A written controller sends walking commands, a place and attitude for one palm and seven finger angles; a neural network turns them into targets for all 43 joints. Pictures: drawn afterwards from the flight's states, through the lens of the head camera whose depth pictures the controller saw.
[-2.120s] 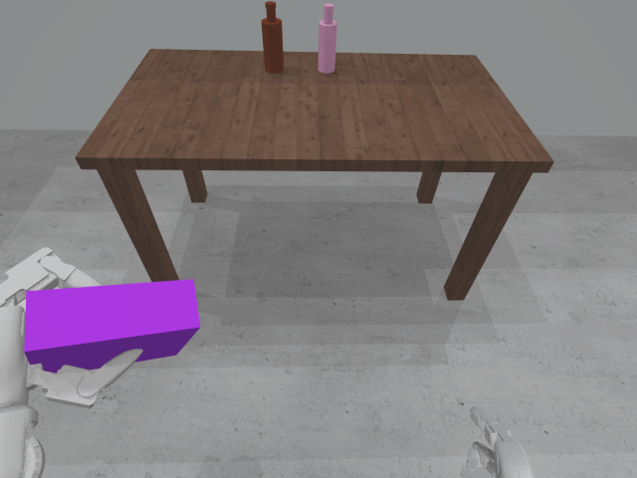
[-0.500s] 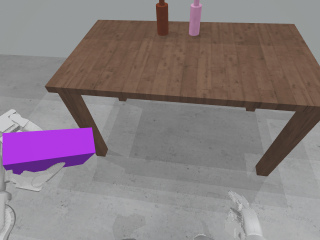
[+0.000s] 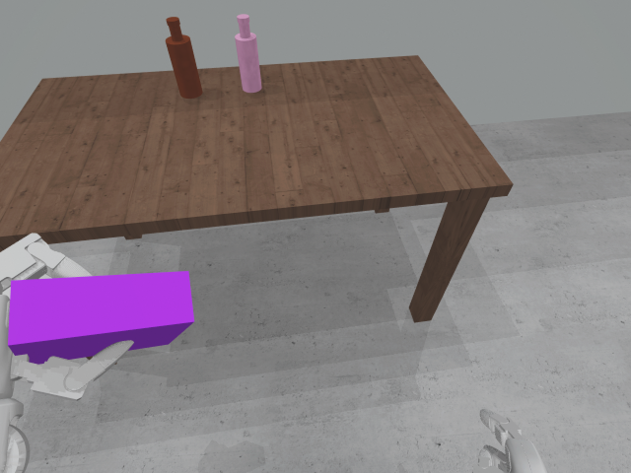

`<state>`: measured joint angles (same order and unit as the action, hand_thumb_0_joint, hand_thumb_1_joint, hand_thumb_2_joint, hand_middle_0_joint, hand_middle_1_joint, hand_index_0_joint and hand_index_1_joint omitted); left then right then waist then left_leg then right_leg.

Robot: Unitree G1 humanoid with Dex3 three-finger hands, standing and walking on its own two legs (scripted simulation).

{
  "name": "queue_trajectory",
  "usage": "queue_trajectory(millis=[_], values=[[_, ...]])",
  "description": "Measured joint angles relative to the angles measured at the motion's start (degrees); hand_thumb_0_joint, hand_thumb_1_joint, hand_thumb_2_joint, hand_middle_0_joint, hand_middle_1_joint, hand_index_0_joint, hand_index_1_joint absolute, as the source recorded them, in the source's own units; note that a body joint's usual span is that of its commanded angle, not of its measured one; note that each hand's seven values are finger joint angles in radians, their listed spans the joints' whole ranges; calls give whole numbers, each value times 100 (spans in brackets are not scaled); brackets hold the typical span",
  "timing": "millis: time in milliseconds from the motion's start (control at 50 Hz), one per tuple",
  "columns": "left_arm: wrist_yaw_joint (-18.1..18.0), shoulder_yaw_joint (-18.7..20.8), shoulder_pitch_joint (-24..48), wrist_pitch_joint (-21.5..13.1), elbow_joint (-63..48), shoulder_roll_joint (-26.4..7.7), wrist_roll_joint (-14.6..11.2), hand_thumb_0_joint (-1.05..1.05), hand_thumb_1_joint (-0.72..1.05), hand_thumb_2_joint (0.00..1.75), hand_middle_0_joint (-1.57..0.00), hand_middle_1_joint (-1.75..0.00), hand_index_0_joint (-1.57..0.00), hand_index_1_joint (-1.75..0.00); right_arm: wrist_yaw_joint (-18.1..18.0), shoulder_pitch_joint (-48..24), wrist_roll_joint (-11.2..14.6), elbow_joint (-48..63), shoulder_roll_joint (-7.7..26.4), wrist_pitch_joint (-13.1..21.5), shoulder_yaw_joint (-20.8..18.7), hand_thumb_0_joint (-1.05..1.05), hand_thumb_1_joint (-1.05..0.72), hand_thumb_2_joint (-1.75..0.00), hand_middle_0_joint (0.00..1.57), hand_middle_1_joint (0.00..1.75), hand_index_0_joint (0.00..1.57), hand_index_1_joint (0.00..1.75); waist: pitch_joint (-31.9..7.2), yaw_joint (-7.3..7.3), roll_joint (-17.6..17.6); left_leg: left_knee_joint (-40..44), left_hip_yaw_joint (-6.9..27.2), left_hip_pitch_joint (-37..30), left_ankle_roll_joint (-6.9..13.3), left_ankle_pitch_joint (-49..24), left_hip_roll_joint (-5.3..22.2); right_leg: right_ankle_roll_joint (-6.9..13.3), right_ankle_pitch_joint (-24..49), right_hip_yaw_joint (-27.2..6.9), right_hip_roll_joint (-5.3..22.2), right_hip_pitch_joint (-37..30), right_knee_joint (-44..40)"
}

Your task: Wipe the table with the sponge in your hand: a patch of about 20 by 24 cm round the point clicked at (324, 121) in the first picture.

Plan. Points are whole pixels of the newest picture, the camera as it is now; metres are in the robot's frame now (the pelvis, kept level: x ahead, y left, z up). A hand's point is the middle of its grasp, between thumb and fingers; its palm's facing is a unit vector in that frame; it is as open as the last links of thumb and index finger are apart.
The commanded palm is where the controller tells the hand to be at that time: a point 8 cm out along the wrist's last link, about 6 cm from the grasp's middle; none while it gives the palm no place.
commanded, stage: turn to face it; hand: left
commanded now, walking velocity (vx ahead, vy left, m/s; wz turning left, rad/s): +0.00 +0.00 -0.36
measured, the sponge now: (131, 316) +0.23 +0.19 +0.15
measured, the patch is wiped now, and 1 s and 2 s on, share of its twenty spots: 0.00 0.00 0.00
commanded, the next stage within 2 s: take the last steps up to it in 0.30 s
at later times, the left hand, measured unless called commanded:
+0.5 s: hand (155, 344) +0.19 +0.15 +0.17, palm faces +0.17 -0.85 -0.49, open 9.1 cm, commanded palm +0.15 +0.22 +0.18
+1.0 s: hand (190, 344) +0.20 +0.12 +0.17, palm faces +0.26 -0.85 -0.46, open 9.1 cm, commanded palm +0.15 +0.19 +0.18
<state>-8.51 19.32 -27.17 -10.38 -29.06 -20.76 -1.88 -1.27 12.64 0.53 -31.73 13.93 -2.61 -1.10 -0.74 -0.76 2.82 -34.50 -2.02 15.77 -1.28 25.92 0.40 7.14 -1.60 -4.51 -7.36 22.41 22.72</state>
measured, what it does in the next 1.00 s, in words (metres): steps on the spot: left foot, then right foot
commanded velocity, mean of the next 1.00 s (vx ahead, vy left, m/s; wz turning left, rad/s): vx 0.19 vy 0.07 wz -0.09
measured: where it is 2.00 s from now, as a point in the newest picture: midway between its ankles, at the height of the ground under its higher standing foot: outside the picture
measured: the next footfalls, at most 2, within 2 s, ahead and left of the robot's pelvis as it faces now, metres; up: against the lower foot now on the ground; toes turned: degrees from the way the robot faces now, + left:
left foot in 0.04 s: +0.01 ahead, +0.16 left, +0.00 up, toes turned +3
right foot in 0.28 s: +0.04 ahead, -0.10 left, +0.00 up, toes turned -11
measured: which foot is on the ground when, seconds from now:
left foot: up 0.00-0.02, down 0.04-0.28, up 0.30-0.60, down 0.62-0.90, up 0.92-1.00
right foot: down 0.00-0.08, up 0.10-0.26, down 0.28-0.64, up 0.66-0.86, down 0.88-1.00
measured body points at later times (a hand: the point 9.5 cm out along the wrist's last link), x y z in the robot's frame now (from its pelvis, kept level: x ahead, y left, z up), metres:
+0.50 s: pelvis -0.06 -0.02 +0.00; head -0.03 -0.05 +0.45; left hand +0.18 +0.20 +0.20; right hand +0.05 -0.29 -0.11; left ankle -0.05 +0.13 -0.69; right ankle +0.00 -0.09 -0.74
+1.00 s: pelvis -0.06 -0.06 -0.01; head -0.05 -0.10 +0.44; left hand +0.18 +0.17 +0.20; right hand +0.05 -0.30 -0.13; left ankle -0.06 +0.09 -0.66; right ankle -0.05 -0.12 -0.74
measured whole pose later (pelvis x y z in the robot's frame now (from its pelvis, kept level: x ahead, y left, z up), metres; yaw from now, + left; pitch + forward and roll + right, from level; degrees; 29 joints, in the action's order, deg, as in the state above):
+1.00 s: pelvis -0.06 -0.06 -0.01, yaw -10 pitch -2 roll +2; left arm -7.7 18.3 -23.2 -14.0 -22.9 -18.5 0.2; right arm -2.7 11.4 -0.3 -40.5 10.4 4.1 -0.2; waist 2.8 -0.7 -3.4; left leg -63.6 -0.7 25.7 -0.6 21.0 2.7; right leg 5.4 -17.2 9.2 1.1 16.2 34.4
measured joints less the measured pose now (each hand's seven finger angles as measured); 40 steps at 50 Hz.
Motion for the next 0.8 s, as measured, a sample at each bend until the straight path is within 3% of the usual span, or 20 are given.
queue_trajectory(millis=[60,120,160,220,260,300,360,420,500,560,620,680,740,800], values=[[70,-32,51,-66,-130,-67,19,-1,-42,103,-84,-139,-84,-139,2,8,-35,94,-111,24,46,2,-91,-90,20,30,20,30,22,44,-7,719,-78,-293,79,-477,81,-145,-36,-25,-87,147,118],[101,110,47,-113,-145,-179,63,-1,-42,103,-84,-139,-84,-138,-47,24,-40,149,-273,137,92,2,-91,-90,20,30,20,30,136,0,-66,637,-250,-296,-26,-1049,235,-600,-1265,95,-102,515,1341],[106,212,-26,-105,-45,-194,84,-1,-42,103,-84,-139,-84,-138,-57,97,-31,130,-378,263,97,2,-90,-90,20,30,20,30,128,-31,-207,538,-316,-322,-118,-942,360,-787,-1783,337,55,652,2334],[77,218,-83,0,158,-33,70,-1,-42,103,-84,-139,-84,-138,-30,172,34,30,-421,447,152,2,-90,-90,20,30,20,30,157,-158,-497,368,-468,-377,-218,-790,605,-928,-2018,664,403,279,2237],[53,177,-9,58,252,32,90,-1,-42,103,-84,-139,-84,-139,-8,181,44,-41,-442,562,201,1,-90,-90,20,30,20,30,247,-190,-629,86,-523,-337,-296,-647,769,-955,-1743,791,566,-208,1520],[58,96,254,58,352,85,154,-1,-42,103,-84,-139,-84,-139,7,92,50,-142,-429,625,215,1,-90,-90,20,30,20,30,432,-167,-781,-442,-447,-138,-301,-475,987,-618,-1223,970,483,-387,1211],[69,-55,535,43,381,171,125,-1,-42,103,-84,-139,-84,-139,-2,-150,48,-335,-374,547,179,2,-90,-90,21,30,20,30,633,-59,-655,-1834,-22,492,-207,128,668,-212,-1262,939,488,-231,1334],[72,-10,166,-52,89,130,55,-1,-42,103,-84,-139,-84,-139,-33,-300,8,-328,-298,412,150,2,-90,-90,21,30,20,30,654,100,-446,-2564,103,852,-196,30,356,-173,-1039,738,485,-160,1097],[58,105,-321,-203,-210,-134,43,-1,-42,103,-84,-139,-84,-138,-125,-187,-36,-271,-170,383,52,2,-90,-90,20,30,20,30,438,231,-242,-1863,-4,719,-99,-72,181,-152,-712,590,473,-157,656],[-15,183,-413,-280,-239,-306,80,-1,-42,103,-84,-139,-84,-138,-204,2,-47,-295,-33,406,-12,2,-91,-90,20,30,20,30,211,240,-131,-858,-178,339,38,20,101,-148,-574,579,503,-159,441],[-85,192,-365,-300,-137,-255,106,-1,-42,103,-84,-139,-84,-138,-273,190,-53,-304,120,451,-69,2,-91,-90,20,30,20,30,25,223,-167,428,-299,-282,214,-29,78,-201,-740,649,469,-120,505],[-135,145,-184,-298,92,-73,167,-1,-42,103,-84,-139,-84,-138,-344,272,-86,-334,114,545,-124,2,-91,-90,20,30,20,30,44,196,-204,753,-260,-453,214,-1094,120,-491,-1802,706,448,91,1489],[-88,99,-104,-291,410,50,264,-1,-42,103,-84,-139,-84,-138,-324,373,-56,-438,-27,705,-126,2,-91,-90,20,30,20,30,-57,184,-291,709,-196,-513,190,-1040,171,-696,-2043,856,575,372,2876],[-57,22,-126,-196,581,167,280,-1,-42,103,-84,-139,-84,-138,-300,404,-39,-550,-178,809,-48,2,-91,-90,20,30,20,30,-108,117,-433,743,-181,-580,117,-984,252,-802,-2111,1033,776,202,2813]])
